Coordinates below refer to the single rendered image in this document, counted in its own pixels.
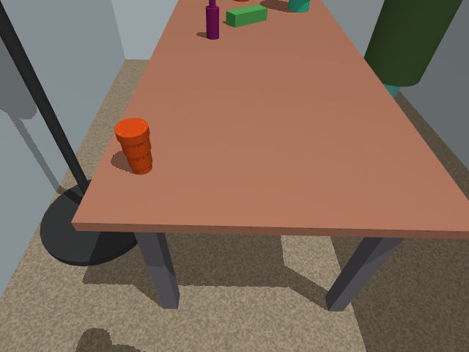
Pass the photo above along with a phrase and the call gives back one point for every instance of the table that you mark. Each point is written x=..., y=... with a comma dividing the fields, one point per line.
x=276, y=128

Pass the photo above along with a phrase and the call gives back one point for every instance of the coat stand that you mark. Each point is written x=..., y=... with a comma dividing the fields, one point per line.
x=58, y=235

